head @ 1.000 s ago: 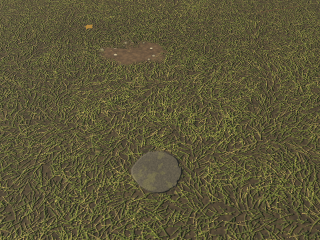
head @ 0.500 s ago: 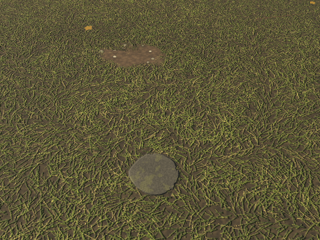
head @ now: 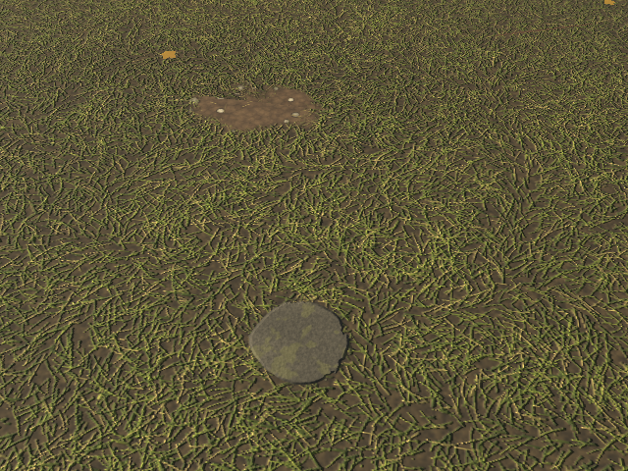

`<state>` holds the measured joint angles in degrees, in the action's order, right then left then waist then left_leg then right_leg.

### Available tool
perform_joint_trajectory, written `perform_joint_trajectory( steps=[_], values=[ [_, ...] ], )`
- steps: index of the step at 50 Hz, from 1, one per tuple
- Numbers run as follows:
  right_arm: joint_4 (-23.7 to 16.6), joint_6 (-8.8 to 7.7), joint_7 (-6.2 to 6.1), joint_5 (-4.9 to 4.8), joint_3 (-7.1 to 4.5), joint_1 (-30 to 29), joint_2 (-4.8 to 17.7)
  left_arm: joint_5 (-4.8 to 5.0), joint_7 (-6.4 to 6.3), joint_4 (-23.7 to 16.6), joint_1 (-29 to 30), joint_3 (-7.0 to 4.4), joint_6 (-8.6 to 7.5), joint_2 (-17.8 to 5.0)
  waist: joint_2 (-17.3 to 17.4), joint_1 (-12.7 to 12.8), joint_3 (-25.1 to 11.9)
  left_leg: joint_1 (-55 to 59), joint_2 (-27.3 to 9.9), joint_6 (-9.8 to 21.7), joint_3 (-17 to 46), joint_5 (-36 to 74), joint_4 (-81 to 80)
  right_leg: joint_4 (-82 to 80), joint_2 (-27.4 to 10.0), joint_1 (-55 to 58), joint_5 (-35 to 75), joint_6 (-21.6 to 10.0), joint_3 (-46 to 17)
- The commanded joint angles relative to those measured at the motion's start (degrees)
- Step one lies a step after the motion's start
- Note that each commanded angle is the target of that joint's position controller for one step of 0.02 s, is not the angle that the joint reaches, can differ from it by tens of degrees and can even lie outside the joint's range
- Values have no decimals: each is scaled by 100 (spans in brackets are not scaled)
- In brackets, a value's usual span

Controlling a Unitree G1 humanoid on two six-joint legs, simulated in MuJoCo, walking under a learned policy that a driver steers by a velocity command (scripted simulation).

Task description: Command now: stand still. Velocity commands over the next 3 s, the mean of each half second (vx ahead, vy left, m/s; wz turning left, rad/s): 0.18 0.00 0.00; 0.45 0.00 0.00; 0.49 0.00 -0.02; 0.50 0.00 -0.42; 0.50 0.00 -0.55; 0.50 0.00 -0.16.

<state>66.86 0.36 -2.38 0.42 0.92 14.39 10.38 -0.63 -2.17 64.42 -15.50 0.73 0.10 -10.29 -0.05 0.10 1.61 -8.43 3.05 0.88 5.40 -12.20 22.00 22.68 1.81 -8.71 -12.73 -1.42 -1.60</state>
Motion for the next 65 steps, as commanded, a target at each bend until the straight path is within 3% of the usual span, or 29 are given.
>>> perform_joint_trajectory(
  steps=[1,7,8,11,13,15,18,20,21,22,23,24,25,27,32,36,38,40,42,43,44,45,46,47,48,50,53,59,65],
  values=[
    [-45,-23,-21,1,-67,323,485,0,-21,-45,-340,-79,-26,-486,-4,2,186,-248,-579,167,434,654,-332,-381,-597,-43,536,-158,-517],
    [-23,-26,-32,2,-67,409,417,-1,-31,-1,-403,-85,-30,-424,-4,0,207,-254,-580,159,414,664,-304,-376,-593,-49,558,-166,-518],
    [-8,-23,-32,11,-55,459,374,-10,-28,16,-447,-79,-27,-394,-14,6,89,-219,-532,169,392,243,-344,-449,-556,-9,70,-173,-521],
    [-138,17,-5,67,-128,428,469,-28,-5,-34,-518,-216,44,-665,-267,63,363,-805,-150,354,166,-1788,168,-512,-480,-282,-2337,-444,-780],
    [-349,-16,58,142,-116,202,311,-36,11,2,-889,-283,66,-729,-577,242,728,-1609,12,393,-76,-2131,876,-906,-943,-230,-3443,-818,-1580],
    [-567,-148,126,208,-86,-22,155,-55,5,75,-1160,-378,31,-831,-848,317,855,-1891,-120,319,-561,-1288,1819,-1459,-1713,-188,-3561,-1234,-2527],
    [-722,-327,226,147,-145,52,246,-76,58,-89,-807,-450,-81,-891,-631,71,756,-1503,-318,337,-646,-1359,1709,-1424,-1663,-493,-2736,-1182,-2166],
    [-501,-403,237,65,-160,820,90,10,85,-250,-329,-464,-116,-830,-585,-375,727,123,-77,430,-908,-759,581,-925,-1167,-1514,-2449,-917,-1409],
    [-310,-419,202,48,-214,1332,163,-6,94,-352,-167,-449,-150,-723,-314,-566,714,947,-5,435,-760,-711,149,-364,-854,-2057,-2273,-779,-1059],
    [-203,-459,143,114,-308,1940,508,-26,125,-508,9,-366,-222,-422,621,-788,546,1649,-962,554,665,-1584,-673,1057,-347,-2709,-1910,-560,-378],
    [-78,-441,145,77,-478,2640,1165,-35,181,-737,60,-283,-290,-106,1767,-892,320,1978,-2265,1063,2973,-3006,-1622,2650,233,-3551,-1904,-392,463],
    [-86,-381,128,103,-474,2347,1013,-208,229,-788,207,-378,-303,-570,1044,-647,725,1388,-2447,1303,3267,-3271,-1608,3571,-128,-3726,-1766,-449,195],
    [-321,-414,155,105,-415,1777,774,-203,294,-791,307,-377,-343,-523,460,-390,972,1001,-2219,1239,2732,-2842,-1576,3864,-361,-3756,-1207,-470,48],
    [-526,-532,164,75,-353,1303,585,-142,383,-712,208,-368,-419,-404,262,-110,819,872,-1762,1024,1718,-1304,-1657,3784,-567,-3435,-401,-361,54],
    [-322,-651,134,53,-233,1871,369,-143,417,-941,702,-379,-292,-339,465,-101,475,1214,-1338,923,406,2083,-1311,3499,-435,-3492,117,-125,547],
    [-328,-652,103,67,-187,1930,405,-73,418,-1433,1821,-257,-266,-182,580,-266,698,798,-1182,902,18,2921,-1352,2034,-233,-2980,541,-111,900],
    [-311,-665,86,72,-201,1933,521,-35,397,-1547,1954,-242,-261,-234,684,-241,679,789,-1258,881,-58,3480,-1305,1461,-107,-2439,641,-254,1016],
    [-324,-695,77,62,-224,1780,645,-27,326,-1509,1579,-309,-278,-431,686,16,426,965,-1357,792,-191,4917,-779,1203,95,-1694,602,-489,1046],
    [-349,-682,65,62,-272,1623,787,-3,239,-1120,291,-457,-352,-699,632,571,-273,1149,-1333,666,-322,5771,708,885,310,-403,565,-710,957],
    [-384,-668,84,34,-284,1510,816,-44,187,-853,-551,-543,-396,-835,540,946,-672,641,-1174,605,-433,5012,1827,549,96,719,692,-823,753],
    [-528,-660,124,25,-223,1633,536,-190,142,-720,-1373,-672,-418,-1314,-90,1093,-1294,-389,-828,576,-627,2692,3549,433,-1246,1916,-419,-1062,-759],
    [-540,-611,187,-116,-169,2353,-76,-251,206,-776,-1262,-723,-386,-1609,-1149,554,-1720,-2259,235,399,-581,-1856,5656,-354,-2688,2881,-575,-1983,-3756],
    [-619,-574,186,27,-301,1772,508,-11,254,-805,-707,-699,-347,-1325,-357,488,-1144,-2756,-139,526,-126,-1306,5878,-910,-2374,2148,-1688,-1888,-3841],
    [-850,-590,220,77,-344,1120,593,38,271,-932,-81,-583,-379,-928,-206,300,-265,-2874,-430,556,-186,-679,5563,-1110,-2182,1195,-1650,-1669,-2886],
    [-905,-606,237,92,-353,862,520,3,293,-936,148,-509,-446,-641,45,158,98,-2632,-596,557,-205,-381,5256,-1286,-1923,507,-857,-1510,-2275],
    [-867,-482,292,185,-351,986,305,-23,244,-764,4,-392,-550,-317,-38,-166,183,-2034,-781,449,-227,-279,4767,-1394,-1493,-188,257,-1214,-1333],
    [-970,-337,351,201,-362,789,181,-13,207,-565,-489,-384,-664,-461,-162,-266,242,-2174,-829,302,-447,-154,4298,-1468,-1318,-244,1227,-1171,-742],
    [-1584,-298,419,121,-327,-933,222,8,206,-478,-1131,-322,-652,-519,-255,80,497,-2784,-808,83,-903,1057,2475,-1561,-1000,149,2387,-896,-108],
    [-1904,-351,398,70,-286,-1807,261,-58,117,-289,-1697,-301,-627,-602,-385,337,479,-2680,-490,290,-1129,1117,1245,-1208,-1253,1305,3438,-876,-30]
  ],
)
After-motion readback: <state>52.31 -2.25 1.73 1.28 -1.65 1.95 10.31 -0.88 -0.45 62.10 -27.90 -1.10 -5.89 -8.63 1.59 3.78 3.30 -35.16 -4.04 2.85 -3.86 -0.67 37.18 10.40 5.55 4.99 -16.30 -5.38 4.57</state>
